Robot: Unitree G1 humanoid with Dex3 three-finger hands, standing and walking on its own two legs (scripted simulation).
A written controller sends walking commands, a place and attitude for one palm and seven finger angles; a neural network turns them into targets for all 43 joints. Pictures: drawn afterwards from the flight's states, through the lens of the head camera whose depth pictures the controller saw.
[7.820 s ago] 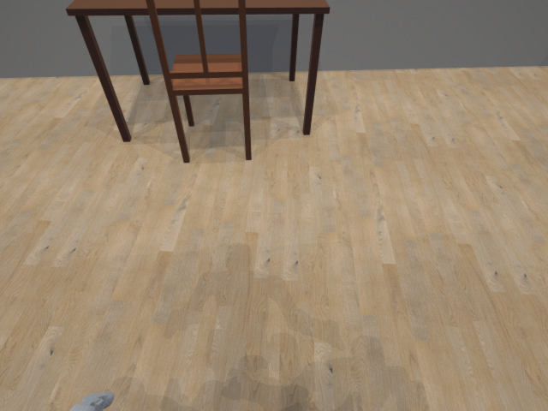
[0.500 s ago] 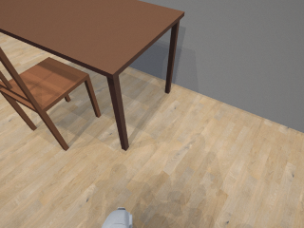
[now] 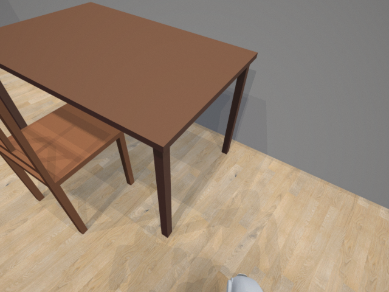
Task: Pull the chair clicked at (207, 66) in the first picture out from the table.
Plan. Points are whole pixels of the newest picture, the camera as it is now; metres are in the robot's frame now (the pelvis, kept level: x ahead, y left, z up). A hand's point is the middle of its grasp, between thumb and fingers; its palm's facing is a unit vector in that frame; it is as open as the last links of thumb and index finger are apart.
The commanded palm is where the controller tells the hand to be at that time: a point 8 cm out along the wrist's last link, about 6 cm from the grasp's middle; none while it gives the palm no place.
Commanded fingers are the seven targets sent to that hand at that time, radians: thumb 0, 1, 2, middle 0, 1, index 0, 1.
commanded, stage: walk to a spot facing it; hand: left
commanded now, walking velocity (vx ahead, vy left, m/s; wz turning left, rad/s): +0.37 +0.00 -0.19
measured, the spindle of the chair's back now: out of the picture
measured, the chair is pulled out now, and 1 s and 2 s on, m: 0.00 0.00 0.00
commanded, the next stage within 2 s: turn to face it in 0.64 s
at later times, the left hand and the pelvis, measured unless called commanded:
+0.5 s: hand (158, 240) +0.29 +0.11 -0.17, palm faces -0.01 -0.98 -0.22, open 7.2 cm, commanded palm none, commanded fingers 0.00 0.90 0.90 -0.20 -0.30 -0.20 -0.30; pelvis +0.22 -0.07 -0.01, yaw -3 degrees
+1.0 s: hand (145, 202) +0.40 +0.17 -0.18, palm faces +0.22 -0.95 -0.20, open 7.4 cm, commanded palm none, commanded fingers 0.00 0.90 0.90 -0.20 -0.30 -0.20 -0.30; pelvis +0.39 -0.03 -0.01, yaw +9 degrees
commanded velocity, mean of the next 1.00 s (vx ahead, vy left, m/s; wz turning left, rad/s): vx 0.23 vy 0.00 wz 0.28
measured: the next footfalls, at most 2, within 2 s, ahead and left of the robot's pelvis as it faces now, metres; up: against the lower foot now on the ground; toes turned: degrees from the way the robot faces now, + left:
right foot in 0.30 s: +0.28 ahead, -0.16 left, +0.00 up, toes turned -10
left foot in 0.78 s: +0.45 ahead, +0.08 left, +0.00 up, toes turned +11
